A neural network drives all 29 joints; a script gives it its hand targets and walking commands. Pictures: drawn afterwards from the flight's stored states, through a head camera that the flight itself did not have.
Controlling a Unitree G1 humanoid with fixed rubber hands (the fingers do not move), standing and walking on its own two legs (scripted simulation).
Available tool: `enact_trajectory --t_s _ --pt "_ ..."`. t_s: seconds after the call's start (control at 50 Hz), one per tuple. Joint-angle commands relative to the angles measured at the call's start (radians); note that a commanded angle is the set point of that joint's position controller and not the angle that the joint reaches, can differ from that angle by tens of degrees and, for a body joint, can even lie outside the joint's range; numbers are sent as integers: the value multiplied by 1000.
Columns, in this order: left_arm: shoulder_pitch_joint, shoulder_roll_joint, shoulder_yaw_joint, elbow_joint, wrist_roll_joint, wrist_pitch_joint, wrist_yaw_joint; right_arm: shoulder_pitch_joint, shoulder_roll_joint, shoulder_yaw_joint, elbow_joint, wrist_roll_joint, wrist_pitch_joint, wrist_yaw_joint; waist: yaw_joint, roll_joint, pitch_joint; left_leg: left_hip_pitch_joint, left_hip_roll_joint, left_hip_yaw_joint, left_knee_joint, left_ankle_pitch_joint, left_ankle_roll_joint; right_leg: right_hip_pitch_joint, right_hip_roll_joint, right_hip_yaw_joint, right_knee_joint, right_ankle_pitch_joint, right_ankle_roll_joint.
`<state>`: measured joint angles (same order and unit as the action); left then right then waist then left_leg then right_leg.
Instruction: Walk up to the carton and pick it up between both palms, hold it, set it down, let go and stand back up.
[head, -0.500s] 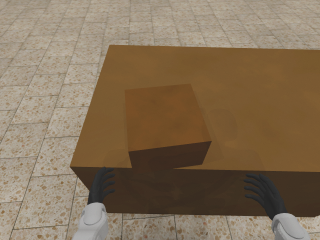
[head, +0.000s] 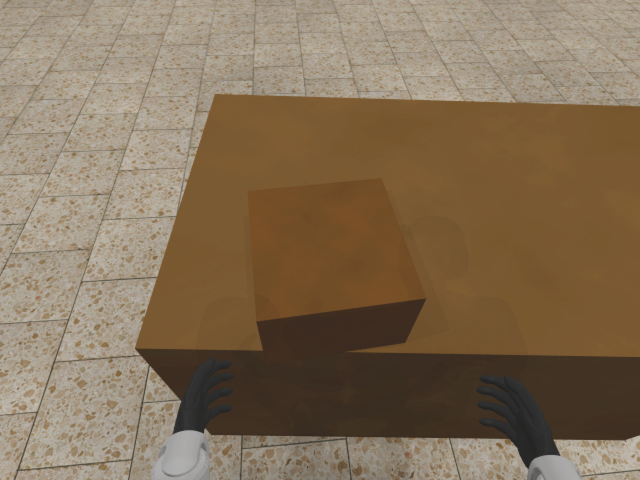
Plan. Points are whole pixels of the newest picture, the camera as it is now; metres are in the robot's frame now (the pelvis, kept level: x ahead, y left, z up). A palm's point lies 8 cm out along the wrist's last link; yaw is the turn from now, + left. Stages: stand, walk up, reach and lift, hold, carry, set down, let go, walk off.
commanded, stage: set down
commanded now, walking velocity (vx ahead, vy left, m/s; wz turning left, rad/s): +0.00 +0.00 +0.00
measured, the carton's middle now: (326, 266) +0.44 +0.02 -0.07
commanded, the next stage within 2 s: let go in 0.56 s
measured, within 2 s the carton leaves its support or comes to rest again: neither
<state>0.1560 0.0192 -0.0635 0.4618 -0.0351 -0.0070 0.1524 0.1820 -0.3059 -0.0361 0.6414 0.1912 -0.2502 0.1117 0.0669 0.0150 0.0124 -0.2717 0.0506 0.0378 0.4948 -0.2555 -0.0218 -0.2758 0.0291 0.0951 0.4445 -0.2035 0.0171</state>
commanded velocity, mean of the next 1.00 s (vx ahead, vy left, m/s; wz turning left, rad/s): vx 0.00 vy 0.00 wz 0.00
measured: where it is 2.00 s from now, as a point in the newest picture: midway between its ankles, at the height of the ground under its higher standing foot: outside the picture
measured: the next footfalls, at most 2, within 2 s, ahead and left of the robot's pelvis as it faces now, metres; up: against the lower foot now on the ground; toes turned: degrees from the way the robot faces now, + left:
none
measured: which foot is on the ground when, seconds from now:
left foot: down 0.00-1.00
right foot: down 0.00-1.00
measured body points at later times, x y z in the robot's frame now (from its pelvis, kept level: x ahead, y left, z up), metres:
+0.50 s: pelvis +0.00 +0.00 +0.00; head +0.02 +0.01 +0.45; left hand +0.18 +0.19 -0.08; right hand +0.19 -0.23 -0.08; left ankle +0.00 +0.13 -0.74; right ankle +0.02 -0.14 -0.74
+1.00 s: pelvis +0.01 +0.00 +0.00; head +0.05 +0.01 +0.45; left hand +0.18 +0.20 -0.10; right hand +0.18 -0.23 -0.09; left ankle +0.00 +0.13 -0.74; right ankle +0.02 -0.14 -0.74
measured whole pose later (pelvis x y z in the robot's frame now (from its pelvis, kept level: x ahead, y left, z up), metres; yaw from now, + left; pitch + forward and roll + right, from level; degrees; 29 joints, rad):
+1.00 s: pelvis +0.01 +0.00 +0.00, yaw +0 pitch +1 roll -1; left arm 0.16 0.07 -0.02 0.51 -0.02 0.10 0.07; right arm 0.20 -0.22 -0.04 0.70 0.04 -0.22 0.02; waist 0.05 0.01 0.06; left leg -0.24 0.05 0.04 0.49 -0.28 -0.02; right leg -0.24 0.03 0.10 0.43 -0.22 0.02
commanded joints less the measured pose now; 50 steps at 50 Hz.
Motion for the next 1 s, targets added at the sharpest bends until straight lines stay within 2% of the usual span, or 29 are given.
enact_trajectory --t_s 0.0,0.02,0.04,0.06,0.08,0.1,0.14,0.16,0.2,0.26,0.28,0.3,0.36,0.38,0.48,0.5,0.54,0.56,0.62,0.64,0.66,0.68,0.76,0.82,0.86,0.88,0.9,0.92,0.98 --pt "-1 183 87 -243 28 -81 -10 -59 -142 4 -207 -58 -100 -17 -1 -125 -196 278 -49 19 -124 272 -12 112 7 -77 -103 195 -2" --pt "7 161 70 -237 27 -84 -4 -66 -149 -20 -179 -72 -103 -16 -23 -101 -181 293 -38 19 -129 285 -26 90 11 -81 -108 199 -11" --pt "19 157 70 -168 32 -69 -19 -62 -144 -7 -133 -73 -93 -15 -25 -127 -152 277 -41 16 -128 266 -22 93 11 -78 -112 184 -12" --pt "-11 162 54 -114 34 -52 -28 -60 -109 -4 -74 -89 -71 -28 -58 -102 -92 254 -47 18 -135 198 -22 78 -3 -60 -125 127 -12" --pt "-17 164 63 -229 25 -77 -12 -64 -124 -9 -173 -68 -95 -18 -29 -110 -142 262 -43 14 -131 231 -19 83 14 -72 -115 112 -14" --pt "-13 179 77 -99 34 -42 -36 -49 -93 -3 -126 -98 -71 -38 -52 -145 -100 263 -52 30 -132 186 -10 81 -8 -54 -130 105 -4" --pt "-15 186 82 -113 39 -33 -42 -53 -97 -3 -123 -103 -70 -43 -35 -133 -109 275 -53 34 -133 198 -8 84 -9 -56 -128 115 -2" --pt "-25 203 82 -118 24 -35 -47 -49 -74 -7 -122 -110 -68 -51 -43 -146 -109 256 -55 31 -133 172 -5 86 -16 -53 -126 104 3" --pt "-10 189 91 -191 39 -46 -25 -66 -106 -16 -159 -104 -76 -38 -16 -89 -148 274 -45 21 -129 230 -14 88 6 -78 -108 147 -14" --pt "0 185 90 -123 39 -33 -41 -43 -97 -16 -113 -114 -71 -48 -29 -97 -124 290 -52 36 -122 241 -12 89 -4 -66 -120 177 -10" --pt "-15 199 103 -179 38 -39 -39 -37 -93 -15 -150 -117 -73 -53 -28 -119 -141 283 -50 25 -123 234 -11 101 -5 -64 -114 167 -3" --pt "-16 194 97 -135 45 -22 -47 -33 -81 -22 -117 -133 -54 -56 -45 -88 -113 291 -49 24 -122 208 -10 84 -10 -53 -125 142 -12" --pt "-30 214 110 -111 37 1 -64 -51 -56 -20 -130 -153 -51 -73 -33 -117 -95 273 -56 39 -130 174 2 94 -15 -63 -127 109 0" --pt "-32 205 90 -124 34 3 -66 -50 -56 -28 -125 -164 -45 -79 -43 -127 -89 270 -53 36 -130 173 -2 87 -14 -53 -130 92 -5" --pt "-71 205 82 -129 22 27 -64 -70 -52 -41 -124 -177 -21 -80 -39 -91 -78 262 -52 39 -131 124 2 61 -17 -47 -136 5 -15" --pt "-88 231 95 -139 20 22 -70 -86 -46 -38 -154 -185 -23 -87 -31 -122 -83 265 -56 44 -127 121 8 60 -19 -49 -137 -8 -8" --pt "-79 249 110 -91 33 40 -81 -63 -18 -22 -98 -198 -9 -102 -46 -103 -70 249 -61 51 -123 123 3 86 -30 -35 -130 43 -5" --pt "-65 218 105 -176 44 20 -56 -74 -43 -50 -129 -174 -32 -82 -20 -49 -117 263 -45 37 -138 148 -9 99 -10 -68 -118 67 -21" --pt "-60 234 108 -64 46 64 -85 -60 -18 -33 -71 -207 -9 -98 -46 -110 -53 246 -57 54 -131 111 5 93 -22 -49 -133 41 -9" --pt "-89 246 112 -107 48 60 -84 -68 -24 -45 -74 -211 -5 -105 -60 -88 -51 261 -58 55 -129 117 -3 73 -26 -41 -135 36 -6" --pt "-80 246 112 -93 33 67 -89 -83 -30 -40 -83 -213 -4 -106 -43 -112 -61 252 -56 60 -134 112 4 90 -21 -56 -133 34 -5" --pt "-85 255 108 -135 34 53 -81 -90 -33 -45 -119 -202 -17 -99 -30 -89 -78 246 -55 52 -131 121 2 86 -17 -65 -130 34 -10" --pt "-75 262 113 -72 46 73 -93 -72 -7 -36 -64 -215 -8 -105 -47 -91 -53 242 -56 57 -128 108 6 94 -22 -54 -128 51 -12" --pt "-57 269 111 -136 37 59 -89 -68 -33 -51 -127 -205 -24 -99 -42 -78 -96 254 -54 58 -123 159 3 111 -12 -76 -115 115 -12" --pt "-63 277 128 -85 47 73 -99 -69 -14 -49 -68 -223 -26 -114 -49 -84 -78 251 -64 66 -115 154 6 116 -21 -63 -119 135 -5" --pt "-53 269 122 -131 33 56 -92 -66 -44 -52 -106 -220 -31 -103 -38 -94 -119 275 -53 55 -112 193 2 113 -11 -70 -110 167 -3" --pt "-61 268 117 -78 26 62 -104 -68 -16 -45 -69 -226 -23 -110 -62 -126 -95 264 -57 58 -114 168 9 96 -11 -69 -123 147 -4" --pt "-57 274 126 -98 42 62 -103 -58 -20 -54 -66 -220 -33 -110 -56 -94 -101 271 -58 63 -111 186 2 106 -17 -68 -113 178 -5" --pt "-46 276 126 -122 42 56 -108 -51 -24 -47 -45 -215 -51 -110 -56 -72 -135 286 -60 58 -95 234 1 127 -14 -75 -107 262 -1"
